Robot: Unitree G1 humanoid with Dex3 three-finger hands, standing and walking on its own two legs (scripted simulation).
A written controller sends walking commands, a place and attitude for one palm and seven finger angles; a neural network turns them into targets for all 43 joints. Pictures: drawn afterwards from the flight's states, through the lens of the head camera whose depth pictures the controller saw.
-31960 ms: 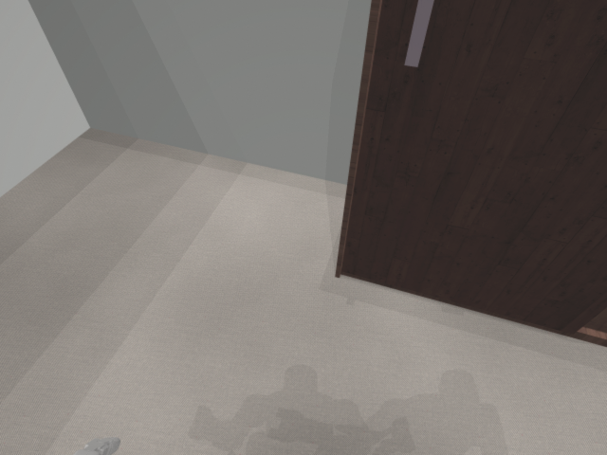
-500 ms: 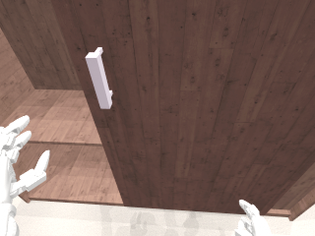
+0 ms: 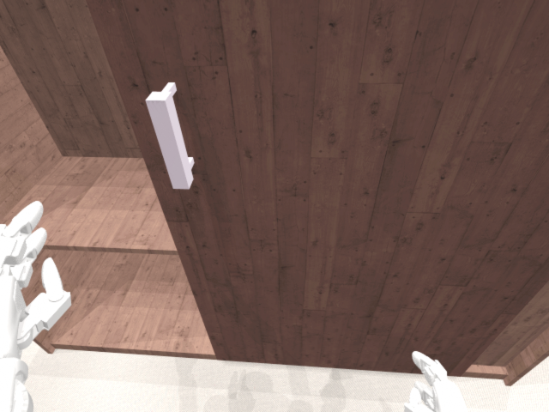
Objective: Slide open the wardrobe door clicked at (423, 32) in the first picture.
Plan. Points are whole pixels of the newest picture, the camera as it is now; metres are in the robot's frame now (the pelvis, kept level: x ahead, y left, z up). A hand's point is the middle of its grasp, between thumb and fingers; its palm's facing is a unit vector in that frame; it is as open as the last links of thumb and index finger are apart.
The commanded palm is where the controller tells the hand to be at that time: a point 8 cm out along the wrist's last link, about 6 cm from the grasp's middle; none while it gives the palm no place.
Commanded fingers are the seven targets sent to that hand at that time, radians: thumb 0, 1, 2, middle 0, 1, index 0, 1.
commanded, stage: step back with the hand held close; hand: left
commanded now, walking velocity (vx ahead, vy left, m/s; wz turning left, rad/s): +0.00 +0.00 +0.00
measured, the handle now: (176, 136) +0.44 +0.21 +0.21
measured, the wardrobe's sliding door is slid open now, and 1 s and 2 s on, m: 0.65 0.65 0.65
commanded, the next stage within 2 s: stop stepping back and stand still in 1.24 s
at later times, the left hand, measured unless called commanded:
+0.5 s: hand (17, 320) +0.15 +0.30 +0.15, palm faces +0.47 -0.75 -0.46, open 7.4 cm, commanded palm +0.10 +0.33 +0.17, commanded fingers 0.00 0.90 0.90 -0.20 -0.30 -0.20 -0.30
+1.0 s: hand out of the picture +0.09 +0.31 +0.15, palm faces +0.55 -0.73 -0.40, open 7.4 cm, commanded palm +0.02 +0.34 +0.17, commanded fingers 0.00 0.90 0.90 -0.20 -0.30 -0.20 -0.30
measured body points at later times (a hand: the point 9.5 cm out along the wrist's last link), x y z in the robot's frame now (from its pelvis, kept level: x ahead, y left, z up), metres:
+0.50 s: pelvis -0.05 +0.03 -0.02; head -0.05 +0.02 +0.43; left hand +0.12 +0.34 +0.18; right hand +0.12 -0.20 -0.10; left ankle +0.01 +0.12 -0.74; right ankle +0.01 -0.09 -0.74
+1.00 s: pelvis -0.11 +0.04 -0.03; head -0.09 +0.04 +0.42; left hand +0.05 +0.35 +0.17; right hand +0.07 -0.20 -0.11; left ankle +0.00 +0.12 -0.74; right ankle +0.01 -0.09 -0.74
